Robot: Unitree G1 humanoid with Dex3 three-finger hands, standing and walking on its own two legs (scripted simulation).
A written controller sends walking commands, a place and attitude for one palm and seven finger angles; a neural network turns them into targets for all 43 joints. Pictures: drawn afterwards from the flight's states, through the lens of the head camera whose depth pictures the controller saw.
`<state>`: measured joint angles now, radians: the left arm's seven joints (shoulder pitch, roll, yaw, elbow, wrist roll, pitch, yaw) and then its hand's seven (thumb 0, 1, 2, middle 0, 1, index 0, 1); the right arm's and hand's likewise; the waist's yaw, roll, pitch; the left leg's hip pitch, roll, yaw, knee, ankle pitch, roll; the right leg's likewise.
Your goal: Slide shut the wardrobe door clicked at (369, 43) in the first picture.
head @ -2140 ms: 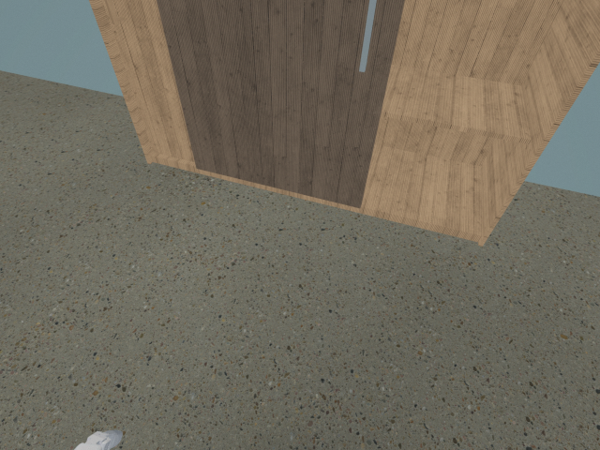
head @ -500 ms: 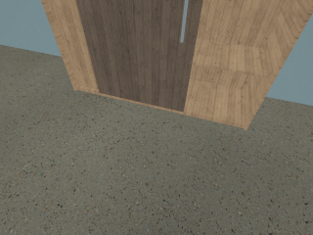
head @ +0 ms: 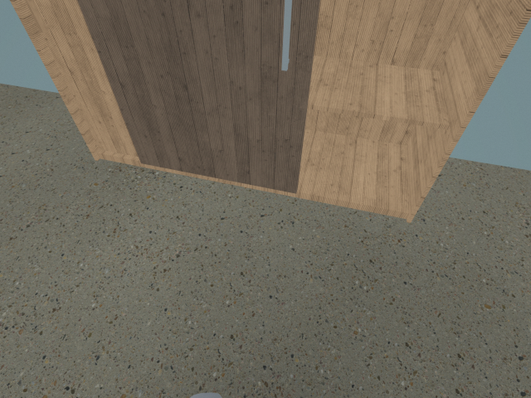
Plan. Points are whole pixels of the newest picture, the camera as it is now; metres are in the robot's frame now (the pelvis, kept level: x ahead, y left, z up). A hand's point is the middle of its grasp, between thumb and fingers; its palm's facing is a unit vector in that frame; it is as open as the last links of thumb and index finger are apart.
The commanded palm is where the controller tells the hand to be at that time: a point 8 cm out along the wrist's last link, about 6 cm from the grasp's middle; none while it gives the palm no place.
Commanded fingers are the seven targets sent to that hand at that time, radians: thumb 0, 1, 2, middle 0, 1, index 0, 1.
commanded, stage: walk to a spot facing it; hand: left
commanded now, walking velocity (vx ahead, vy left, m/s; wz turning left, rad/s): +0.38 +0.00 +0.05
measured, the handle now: (288, 21) +1.12 +0.01 +0.09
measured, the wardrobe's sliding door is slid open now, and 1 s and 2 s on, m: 0.55 0.55 0.55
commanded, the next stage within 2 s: take the last steps up to it in 0.52 s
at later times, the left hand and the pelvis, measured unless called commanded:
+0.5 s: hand (150, 341) +0.24 +0.25 -0.18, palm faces +0.02 -0.99 -0.16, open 7.3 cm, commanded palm none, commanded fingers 0.00 0.90 0.90 -0.20 -0.30 -0.20 -0.30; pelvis +0.23 +0.07 +0.00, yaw -4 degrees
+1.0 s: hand (220, 223) +0.52 +0.15 -0.16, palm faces -0.15 -0.97 -0.19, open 7.2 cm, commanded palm none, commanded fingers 0.00 0.90 0.90 -0.20 -0.30 -0.20 -0.30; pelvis +0.40 +0.00 +0.00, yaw -11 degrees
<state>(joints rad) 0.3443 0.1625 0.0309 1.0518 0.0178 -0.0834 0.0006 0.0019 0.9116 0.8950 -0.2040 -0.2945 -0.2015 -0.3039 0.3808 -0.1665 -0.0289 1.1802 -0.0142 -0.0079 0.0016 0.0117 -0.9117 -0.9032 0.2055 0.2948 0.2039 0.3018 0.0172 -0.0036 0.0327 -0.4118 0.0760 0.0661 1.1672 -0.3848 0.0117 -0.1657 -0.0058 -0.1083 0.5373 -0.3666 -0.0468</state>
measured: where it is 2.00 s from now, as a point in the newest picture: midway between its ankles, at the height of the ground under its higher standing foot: (277, 290)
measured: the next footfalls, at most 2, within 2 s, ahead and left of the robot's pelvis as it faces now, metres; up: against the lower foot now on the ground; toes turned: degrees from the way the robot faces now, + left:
left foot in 0.30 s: +0.31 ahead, +0.14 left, +0.00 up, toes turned +8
right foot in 0.86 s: +0.45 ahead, -0.11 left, +0.00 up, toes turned -20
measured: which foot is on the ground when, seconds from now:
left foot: up 0.00-0.28, down 0.30-0.88, up 0.90-1.00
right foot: down 0.00-0.30, up 0.32-0.84, down 0.86-1.00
